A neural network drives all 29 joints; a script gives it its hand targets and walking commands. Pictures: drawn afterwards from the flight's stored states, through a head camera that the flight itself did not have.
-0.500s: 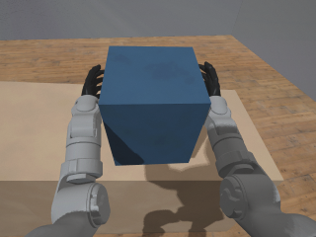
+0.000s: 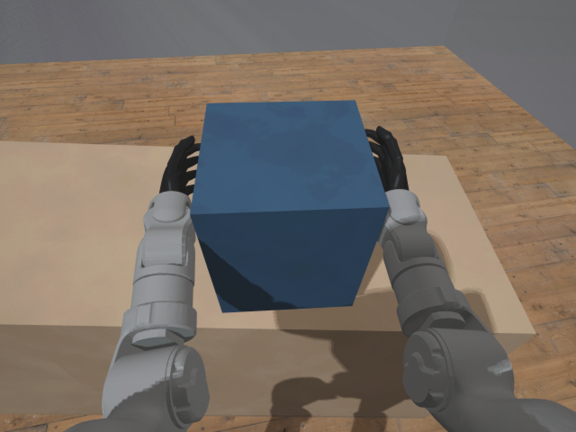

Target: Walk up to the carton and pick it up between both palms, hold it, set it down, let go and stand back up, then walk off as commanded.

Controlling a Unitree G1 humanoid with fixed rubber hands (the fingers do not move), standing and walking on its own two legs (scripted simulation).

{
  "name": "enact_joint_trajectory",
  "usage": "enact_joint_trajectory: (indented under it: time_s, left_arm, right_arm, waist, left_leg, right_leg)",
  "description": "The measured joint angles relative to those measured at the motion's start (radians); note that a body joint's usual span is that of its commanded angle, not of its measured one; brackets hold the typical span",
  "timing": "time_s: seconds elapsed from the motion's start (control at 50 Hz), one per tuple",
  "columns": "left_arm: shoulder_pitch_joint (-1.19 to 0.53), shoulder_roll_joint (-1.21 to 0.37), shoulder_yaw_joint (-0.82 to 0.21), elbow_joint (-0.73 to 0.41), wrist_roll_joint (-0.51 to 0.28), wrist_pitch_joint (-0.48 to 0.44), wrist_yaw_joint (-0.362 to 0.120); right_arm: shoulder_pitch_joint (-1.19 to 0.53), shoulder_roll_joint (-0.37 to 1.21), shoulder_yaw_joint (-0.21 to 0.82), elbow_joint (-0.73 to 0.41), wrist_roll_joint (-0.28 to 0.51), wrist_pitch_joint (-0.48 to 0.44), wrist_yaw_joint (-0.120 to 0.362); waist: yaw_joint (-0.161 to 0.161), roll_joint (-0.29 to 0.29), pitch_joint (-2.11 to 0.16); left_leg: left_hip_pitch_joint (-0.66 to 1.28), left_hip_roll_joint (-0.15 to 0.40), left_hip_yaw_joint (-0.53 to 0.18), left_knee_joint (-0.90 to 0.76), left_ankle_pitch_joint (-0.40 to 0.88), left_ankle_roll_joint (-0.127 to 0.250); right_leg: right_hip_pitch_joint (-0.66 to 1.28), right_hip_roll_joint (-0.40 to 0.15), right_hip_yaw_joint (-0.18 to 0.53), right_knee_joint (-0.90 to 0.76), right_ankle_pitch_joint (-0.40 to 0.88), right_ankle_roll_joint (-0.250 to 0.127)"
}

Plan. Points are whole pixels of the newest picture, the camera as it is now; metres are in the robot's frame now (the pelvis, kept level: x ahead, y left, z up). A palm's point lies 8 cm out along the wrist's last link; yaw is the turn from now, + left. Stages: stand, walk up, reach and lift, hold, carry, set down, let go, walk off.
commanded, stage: set down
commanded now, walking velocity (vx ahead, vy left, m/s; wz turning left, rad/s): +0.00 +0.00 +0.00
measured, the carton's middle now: (285, 212) +0.39 +0.01 +0.09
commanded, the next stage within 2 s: none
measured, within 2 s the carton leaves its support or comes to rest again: rests again in 1.26 s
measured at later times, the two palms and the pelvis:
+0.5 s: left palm (179, 205) +0.40 +0.16 +0.11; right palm (382, 188) +0.41 -0.14 +0.12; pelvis +0.01 -0.01 +0.00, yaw +0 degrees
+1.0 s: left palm (182, 219) +0.41 +0.17 +0.06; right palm (368, 197) +0.43 -0.13 +0.08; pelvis +0.02 -0.01 +0.00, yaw +0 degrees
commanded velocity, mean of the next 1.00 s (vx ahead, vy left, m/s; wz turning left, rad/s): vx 0.00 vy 0.00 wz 0.00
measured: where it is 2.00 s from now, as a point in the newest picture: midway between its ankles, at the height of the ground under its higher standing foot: outside the picture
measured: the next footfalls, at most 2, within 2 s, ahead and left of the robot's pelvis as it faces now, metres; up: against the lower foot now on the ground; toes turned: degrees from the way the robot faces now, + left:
none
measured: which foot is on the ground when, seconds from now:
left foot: down 0.00-1.00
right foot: down 0.00-1.00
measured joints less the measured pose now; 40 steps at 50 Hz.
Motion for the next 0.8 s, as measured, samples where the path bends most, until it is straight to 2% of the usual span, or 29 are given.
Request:
enact_joint_trajectory:
  time_s: [0.8]
  left_arm:
    - [0.016,-0.049,0.069,0.107,0.017,-0.132,0.023]
  right_arm:
    - [0.000,0.000,-0.097,0.095,-0.114,-0.102,0.044]
  waist:
    - [0.059,0.005,0.004]
  left_leg:
    - [-0.047,0.002,0.005,-0.029,0.000,-0.006]
  right_leg:
    - [-0.060,0.000,0.000,0.000,-0.015,-0.010]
